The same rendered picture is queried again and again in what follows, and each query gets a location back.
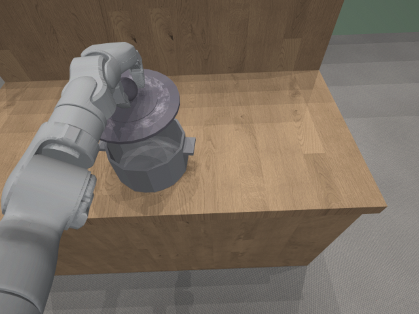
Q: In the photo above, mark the pot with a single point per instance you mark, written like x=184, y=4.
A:
x=154, y=164

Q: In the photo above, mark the robot left hand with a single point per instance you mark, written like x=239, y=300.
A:
x=128, y=58

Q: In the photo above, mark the lid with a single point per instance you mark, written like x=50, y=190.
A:
x=152, y=111

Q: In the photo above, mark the table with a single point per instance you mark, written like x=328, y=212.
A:
x=276, y=175

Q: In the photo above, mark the left robot upper arm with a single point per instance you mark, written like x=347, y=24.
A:
x=50, y=197

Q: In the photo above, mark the knob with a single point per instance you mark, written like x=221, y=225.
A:
x=130, y=87

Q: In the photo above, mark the left robot forearm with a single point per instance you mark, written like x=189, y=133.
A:
x=74, y=129

